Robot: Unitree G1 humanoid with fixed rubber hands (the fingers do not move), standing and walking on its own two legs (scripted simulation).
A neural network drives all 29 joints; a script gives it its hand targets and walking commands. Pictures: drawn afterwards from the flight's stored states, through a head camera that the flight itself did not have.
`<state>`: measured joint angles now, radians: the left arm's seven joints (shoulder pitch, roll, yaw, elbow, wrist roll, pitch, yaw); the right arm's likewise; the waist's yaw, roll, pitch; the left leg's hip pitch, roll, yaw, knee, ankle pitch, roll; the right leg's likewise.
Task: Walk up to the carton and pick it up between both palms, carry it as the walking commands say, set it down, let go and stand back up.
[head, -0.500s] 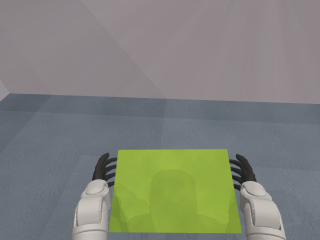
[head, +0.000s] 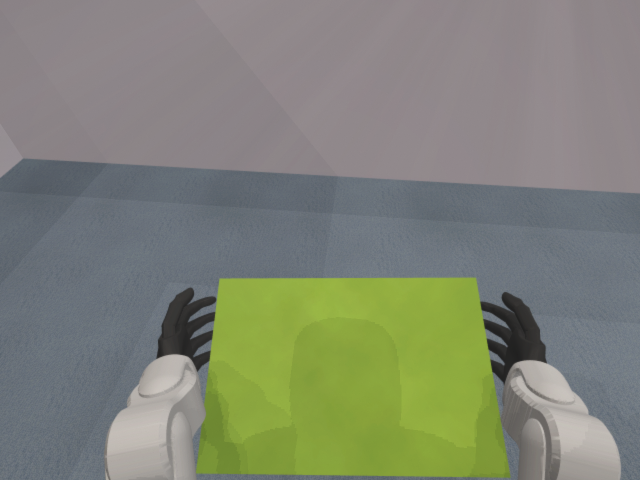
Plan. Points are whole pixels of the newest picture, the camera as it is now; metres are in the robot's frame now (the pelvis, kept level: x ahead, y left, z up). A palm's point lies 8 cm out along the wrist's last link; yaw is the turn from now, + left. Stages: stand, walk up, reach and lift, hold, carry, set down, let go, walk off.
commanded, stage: carry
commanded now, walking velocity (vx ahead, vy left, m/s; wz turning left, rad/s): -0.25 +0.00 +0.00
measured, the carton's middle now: (345, 375) +0.26 +0.00 +0.02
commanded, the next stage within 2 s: none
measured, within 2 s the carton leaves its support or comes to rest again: neither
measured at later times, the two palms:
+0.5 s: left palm out of the picture +0.12 +0.20 +0.09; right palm out of the picture +0.13 -0.16 +0.10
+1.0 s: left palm out of the picture -0.03 +0.16 +0.11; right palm out of the picture -0.02 -0.20 +0.11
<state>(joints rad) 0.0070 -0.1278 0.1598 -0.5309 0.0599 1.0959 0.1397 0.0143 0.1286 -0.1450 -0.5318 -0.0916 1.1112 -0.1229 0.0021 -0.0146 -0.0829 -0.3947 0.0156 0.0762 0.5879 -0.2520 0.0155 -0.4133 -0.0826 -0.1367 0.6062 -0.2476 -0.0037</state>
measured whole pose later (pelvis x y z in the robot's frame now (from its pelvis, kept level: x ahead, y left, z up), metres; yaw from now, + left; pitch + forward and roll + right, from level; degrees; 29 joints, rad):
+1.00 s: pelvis -0.27 -0.03 +0.01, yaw +2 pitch +4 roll +1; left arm -0.03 -0.13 0.16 -0.54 0.10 1.14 0.12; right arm -0.03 0.13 -0.15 -0.55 -0.11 1.17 -0.13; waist -0.01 -0.03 -0.10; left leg -0.36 -0.01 0.09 0.67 -0.44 -0.03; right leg -0.40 -0.06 -0.08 0.56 -0.23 -0.01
